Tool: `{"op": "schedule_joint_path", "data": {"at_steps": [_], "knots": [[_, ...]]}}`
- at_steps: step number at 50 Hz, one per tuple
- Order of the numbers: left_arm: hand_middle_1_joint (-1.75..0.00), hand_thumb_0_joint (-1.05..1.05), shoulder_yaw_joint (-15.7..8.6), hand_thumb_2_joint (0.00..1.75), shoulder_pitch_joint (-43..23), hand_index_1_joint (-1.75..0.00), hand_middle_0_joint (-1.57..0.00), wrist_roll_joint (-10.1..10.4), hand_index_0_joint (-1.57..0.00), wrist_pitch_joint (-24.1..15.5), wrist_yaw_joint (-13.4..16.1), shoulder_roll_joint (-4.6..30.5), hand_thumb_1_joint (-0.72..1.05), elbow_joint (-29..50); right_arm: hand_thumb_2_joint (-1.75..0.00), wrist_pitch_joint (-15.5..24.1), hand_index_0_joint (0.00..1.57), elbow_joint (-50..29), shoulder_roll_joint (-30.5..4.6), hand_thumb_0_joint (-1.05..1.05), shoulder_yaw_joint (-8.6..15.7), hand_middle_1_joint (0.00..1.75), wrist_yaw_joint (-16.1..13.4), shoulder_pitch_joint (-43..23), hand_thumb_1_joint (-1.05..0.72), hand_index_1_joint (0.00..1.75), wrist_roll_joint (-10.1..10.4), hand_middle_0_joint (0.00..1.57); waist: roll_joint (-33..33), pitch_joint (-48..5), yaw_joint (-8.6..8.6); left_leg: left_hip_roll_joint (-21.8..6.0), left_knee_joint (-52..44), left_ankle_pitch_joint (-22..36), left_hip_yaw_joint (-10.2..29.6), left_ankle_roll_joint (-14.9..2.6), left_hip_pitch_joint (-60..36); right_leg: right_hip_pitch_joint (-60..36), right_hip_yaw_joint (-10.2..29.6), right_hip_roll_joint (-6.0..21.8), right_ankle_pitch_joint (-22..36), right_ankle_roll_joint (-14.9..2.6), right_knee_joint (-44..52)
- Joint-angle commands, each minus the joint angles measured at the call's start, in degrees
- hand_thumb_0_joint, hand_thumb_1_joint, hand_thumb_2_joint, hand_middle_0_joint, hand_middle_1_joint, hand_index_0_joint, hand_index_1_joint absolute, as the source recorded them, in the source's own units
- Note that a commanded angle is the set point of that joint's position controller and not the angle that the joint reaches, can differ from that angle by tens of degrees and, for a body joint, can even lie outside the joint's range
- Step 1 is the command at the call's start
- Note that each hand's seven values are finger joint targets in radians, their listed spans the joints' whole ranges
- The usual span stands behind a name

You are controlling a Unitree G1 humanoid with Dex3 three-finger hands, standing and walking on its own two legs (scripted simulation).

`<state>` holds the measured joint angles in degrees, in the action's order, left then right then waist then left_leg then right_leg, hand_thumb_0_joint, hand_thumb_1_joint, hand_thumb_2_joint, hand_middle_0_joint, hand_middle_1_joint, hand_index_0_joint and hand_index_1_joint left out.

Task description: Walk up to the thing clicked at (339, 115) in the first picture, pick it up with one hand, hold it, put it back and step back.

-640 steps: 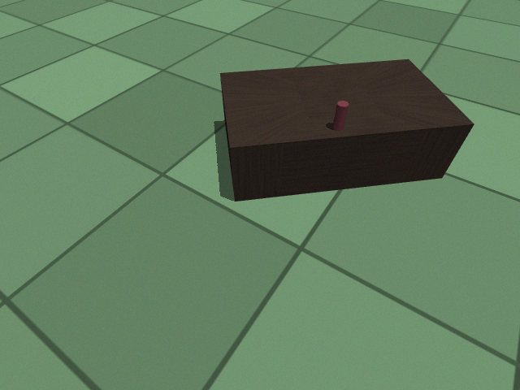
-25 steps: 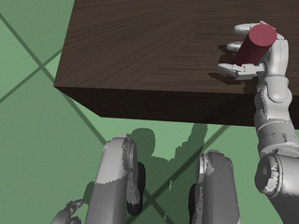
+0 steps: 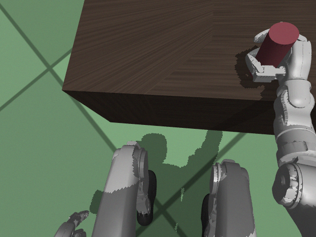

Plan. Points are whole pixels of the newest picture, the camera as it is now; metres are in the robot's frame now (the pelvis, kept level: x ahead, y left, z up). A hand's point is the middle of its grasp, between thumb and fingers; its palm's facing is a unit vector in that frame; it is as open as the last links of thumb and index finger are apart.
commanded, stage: settle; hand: right
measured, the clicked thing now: (270, 55) +0.54 -0.16 +0.00
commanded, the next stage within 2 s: lift in 1.14 s
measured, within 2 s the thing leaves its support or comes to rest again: leaves its support in 0.08 s
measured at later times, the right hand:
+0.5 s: hand (276, 27) +0.55 -0.14 +0.07, palm faces +0.01 +1.00 -0.02, open 6.8 cm
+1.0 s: hand (283, 13) +0.54 -0.14 +0.11, palm faces +0.02 +1.00 -0.02, open 6.8 cm
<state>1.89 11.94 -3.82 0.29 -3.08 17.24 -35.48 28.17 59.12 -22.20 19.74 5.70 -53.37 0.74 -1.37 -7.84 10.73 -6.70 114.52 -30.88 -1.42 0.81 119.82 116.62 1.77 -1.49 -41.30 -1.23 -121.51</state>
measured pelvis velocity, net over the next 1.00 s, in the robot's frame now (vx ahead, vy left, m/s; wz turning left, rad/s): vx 0.02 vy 0.01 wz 0.00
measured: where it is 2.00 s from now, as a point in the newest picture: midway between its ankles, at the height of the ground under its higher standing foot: (176, 220)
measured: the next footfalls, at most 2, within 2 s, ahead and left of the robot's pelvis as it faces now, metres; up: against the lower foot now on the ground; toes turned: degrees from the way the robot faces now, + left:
none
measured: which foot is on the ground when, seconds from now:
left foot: down 0.00-1.00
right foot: down 0.00-1.00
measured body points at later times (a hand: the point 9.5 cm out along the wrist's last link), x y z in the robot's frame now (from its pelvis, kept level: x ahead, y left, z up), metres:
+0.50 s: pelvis +0.02 +0.00 +0.07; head +0.23 -0.02 +0.46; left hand +0.08 +0.28 -0.05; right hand +0.54 -0.19 +0.07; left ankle +0.12 +0.14 -0.39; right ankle +0.07 -0.11 -0.39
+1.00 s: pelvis +0.02 +0.01 +0.10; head +0.23 -0.01 +0.50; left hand +0.09 +0.28 -0.02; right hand +0.54 -0.19 +0.11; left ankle +0.12 +0.14 -0.39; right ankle +0.07 -0.11 -0.39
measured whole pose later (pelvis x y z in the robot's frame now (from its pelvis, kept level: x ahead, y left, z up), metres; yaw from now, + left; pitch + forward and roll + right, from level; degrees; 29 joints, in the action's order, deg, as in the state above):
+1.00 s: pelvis +0.02 +0.01 +0.10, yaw +0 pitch +35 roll +2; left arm 0.5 13.2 -2.5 -1.7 -1.0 15.5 -37.1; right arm 25.4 56.7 -20.3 18.9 5.4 -49.3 3.1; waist -1.6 -9.7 9.2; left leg -4.9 97.2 -30.6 -2.3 0.4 101.2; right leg 97.3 1.5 0.1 -40.2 -0.4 -102.7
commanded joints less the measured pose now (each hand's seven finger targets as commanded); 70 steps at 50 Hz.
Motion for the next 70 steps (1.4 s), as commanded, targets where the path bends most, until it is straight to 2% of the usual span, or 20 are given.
{"op": "schedule_joint_path", "data": {"at_steps": [1,7,9,20,31,32,35,36,38,40,43,44,45,47,49,54,56,58,61,70], "knots": [[-0.30,0.00,-4.9,0.91,11.4,-0.31,-0.21,0.5,-0.20,-0.8,1.0,11.4,0.89,2.0,-1.31,4.9,1.43,-20.8,-12.9,0.00,1.5,1.44,-0.9,-28.8,-0.49,1.44,1.3,1.40,-10.4,-46.3,0.61,2.5,-11.1,8.2,-0.5,-2.87,-32.4,-26.0,0.1,-0.8,11.4,0.33,19.8],[-0.30,0.00,-5.6,0.91,11.2,-0.31,-0.20,1.2,-0.19,-1.5,2.0,10.9,0.89,1.7,-1.30,3.1,1.43,-26.2,-11.8,0.00,-0.5,1.43,-1.7,-30.0,-0.47,1.43,2.2,1.41,-11.1,-48.1,1.03,2.7,-14.6,9.3,-0.4,-3.03,-34.8,-31.6,0.7,-0.4,12.8,0.53,22.9],[-0.30,0.00,-5.6,0.91,10.9,-0.31,-0.20,1.4,-0.19,-1.9,2.2,10.8,0.89,1.4,-1.33,2.0,1.45,-23.0,-8.7,0.00,-1.2,1.46,-1.7,-27.7,-0.49,1.46,2.6,1.43,-10.3,-44.5,1.40,2.8,-15.0,9.8,-0.9,-3.13,-32.4,-33.0,1.9,-0.2,13.8,0.85,24.2],[-0.30,0.00,-5.3,0.91,11.5,-0.31,-0.20,1.6,-0.20,-2.5,2.1,9.6,0.89,1.4,-1.36,1.4,1.48,-15.5,-9.4,0.00,0.5,1.49,0.0,-23.7,-0.52,1.49,3.0,1.45,-5.6,-39.8,0.54,3.1,-19.8,10.1,-0.1,-2.93,-38.6,-30.2,0.4,-0.1,13.9,-0.03,26.5],[-0.30,0.00,-5.7,0.90,12.2,-0.30,-0.20,1.6,-0.19,-2.6,2.5,9.3,0.89,1.7,-1.35,2.5,1.44,-24.7,-10.8,0.00,0.9,1.47,-0.7,-27.7,-0.55,1.47,3.3,1.42,-9.3,-47.1,-0.12,3.4,-22.5,14.0,0.2,-3.22,-44.6,-38.7,0.5,0.2,18.5,0.51,29.7],[-0.30,0.00,-5.5,0.90,12.3,-0.30,-0.20,1.7,-0.19,-2.6,2.6,9.2,0.89,1.4,-1.37,1.9,1.45,-19.3,-10.3,0.00,1.0,1.48,-0.8,-24.0,-0.56,1.48,3.1,1.43,-6.7,-44.9,0.23,3.5,-22.8,14.1,0.0,-3.14,-45.0,-37.6,0.5,0.2,18.4,0.39,29.7],[-0.30,0.00,-5.6,0.90,12.3,-0.30,-0.20,1.6,-0.19,-2.5,2.8,8.8,0.90,1.1,-1.38,2.6,1.47,-23.8,-11.4,0.00,1.5,1.50,-1.1,-26.8,-0.59,1.50,3.4,1.44,-8.5,-46.6,-0.57,3.7,-24.0,14.5,0.4,-3.22,-46.5,-39.1,0.2,0.3,18.8,0.44,30.6],[-0.30,0.00,-5.5,0.90,12.1,-0.30,-0.20,1.7,-0.19,-2.6,2.9,8.9,0.90,0.9,-1.40,1.9,1.46,-17.5,-9.3,0.00,0.4,1.51,-1.1,-23.1,-0.58,1.51,3.2,1.44,-6.3,-42.5,0.29,3.7,-24.5,13.3,0.1,-3.09,-45.4,-37.6,0.3,0.2,17.5,0.32,31.0],[-0.30,0.00,-5.7,0.90,12.0,-0.30,-0.20,1.6,-0.19,-2.8,2.8,8.9,0.89,1.0,-1.40,2.7,1.45,-22.4,-10.6,0.00,0.9,1.50,-0.9,-26.1,-0.58,1.50,3.4,1.42,-7.4,-44.4,-0.24,3.7,-25.0,13.9,0.5,-3.11,-46.8,-38.0,0.1,0.2,17.6,0.27,31.1],[-0.30,0.00,-5.5,0.90,11.6,-0.30,-0.20,1.8,-0.19,-2.9,2.8,8.8,0.90,0.9,-1.38,2.5,1.44,-17.7,-9.7,0.00,0.9,1.49,-0.8,-22.9,-0.54,1.49,3.3,1.42,-5.5,-40.3,0.07,3.8,-25.4,12.5,0.1,-3.09,-45.7,-36.7,0.4,0.3,16.4,0.29,32.0],[-0.30,0.00,-5.4,0.90,11.8,-0.30,-0.20,1.6,-0.19,-3.0,2.6,8.5,0.90,0.6,-1.38,3.1,1.44,-17.7,-9.3,0.00,0.6,1.49,-0.3,-22.4,-0.58,1.49,3.5,1.42,-6.4,-42.0,-0.12,3.8,-25.3,14.2,0.2,-3.26,-46.9,-37.9,0.3,0.4,18.3,0.37,31.8],[-0.30,0.00,-5.8,0.90,11.7,-0.30,-0.20,1.7,-0.20,-3.1,2.8,9.0,0.90,0.9,-1.39,3.6,1.44,-22.6,-10.5,0.00,1.0,1.49,0.0,-25.8,-0.59,1.49,3.7,1.41,-7.5,-44.2,-0.27,3.7,-25.8,14.4,0.4,-3.17,-47.7,-39.9,0.4,0.4,18.6,0.41,32.1],[-0.30,0.00,-5.4,0.91,11.5,-0.30,-0.20,1.7,-0.19,-3.1,2.7,8.7,0.89,0.7,-1.39,2.7,1.42,-14.8,-9.0,0.00,0.4,1.48,-0.1,-21.2,-0.58,1.48,3.4,1.40,-5.6,-39.8,0.11,3.9,-26.1,13.2,0.1,-3.08,-46.5,-38.3,0.4,0.4,17.4,0.27,32.5],[-0.30,0.00,-5.6,0.90,11.2,-0.30,-0.20,1.7,-0.20,-3.2,2.7,8.6,0.90,0.9,-1.40,3.5,1.41,-20.3,-10.3,0.00,1.4,1.48,0.0,-23.9,-0.60,1.49,3.9,1.39,-6.4,-41.4,-0.67,3.9,-26.7,12.5,0.3,-3.01,-47.2,-38.3,0.5,0.5,16.4,0.20,33.1],[-0.30,0.00,-5.5,0.90,10.9,-0.30,-0.20,1.6,-0.19,-3.2,2.7,8.2,0.90,1.1,-1.41,3.5,1.42,-18.8,-9.9,0.00,0.9,1.49,0.0,-22.8,-0.61,1.49,3.6,1.40,-5.7,-41.1,-0.31,3.9,-27.6,10.8,0.5,-2.83,-48.2,-37.1,0.2,0.3,14.2,-0.09,33.4],[-0.30,0.00,-5.5,0.90,11.4,-0.30,-0.20,1.5,-0.19,-3.2,2.7,8.2,0.90,1.0,-1.43,4.0,1.40,-21.3,-10.0,0.00,0.7,1.50,0.0,-22.7,-0.64,1.50,3.8,1.38,-7.5,-43.6,-1.05,4.0,-27.4,14.3,0.5,-3.21,-49.5,-40.5,0.2,0.5,18.3,0.30,33.8],[-0.30,0.00,-5.5,0.90,11.3,-0.30,-0.20,1.7,-0.19,-3.4,2.8,8.3,0.90,0.7,-1.42,3.7,1.40,-18.2,-8.4,0.00,0.3,1.49,0.0,-21.4,-0.64,1.49,4.0,1.38,-5.9,-41.6,0.14,4.1,-27.6,14.4,0.2,-3.11,-49.6,-40.2,0.3,0.4,18.2,0.24,33.7],[-0.30,0.00,-5.6,0.90,11.2,-0.30,-0.20,1.5,-0.19,-3.6,2.8,8.0,0.90,0.6,-1.44,4.2,1.40,-22.8,-10.6,0.00,1.1,1.50,-0.1,-23.5,-0.66,1.50,4.0,1.38,-7.0,-44.5,-0.85,4.0,-28.3,15.4,0.8,-2.96,-51.8,-40.8,-0.1,0.4,18.6,0.14,33.7],[-0.30,0.00,-5.6,0.90,10.7,-0.30,-0.20,1.6,-0.19,-3.4,3.0,8.1,0.90,0.5,-1.44,3.9,1.41,-19.2,-8.3,0.00,-0.2,1.51,-0.3,-20.0,-0.68,1.51,3.8,1.39,-6.3,-40.6,-0.70,4.2,-28.7,13.3,0.3,-3.05,-49.8,-40.7,0.2,0.5,17.2,0.30,35.0],[-0.30,0.00,-5.9,0.90,10.4,-0.30,-0.20,1.7,-0.20,-3.5,2.9,8.1,0.90,0.7,-1.35,4.0,1.40,-24.5,-8.6,0.00,0.6,1.45,-0.5,-19.0,-0.60,1.45,4.2,1.39,-7.8,-44.1,-1.75,4.3,-29.2,15.8,-0.3,-3.35,-50.7,-47.5,1.5,0.9,21.9,0.90,37.0]]}}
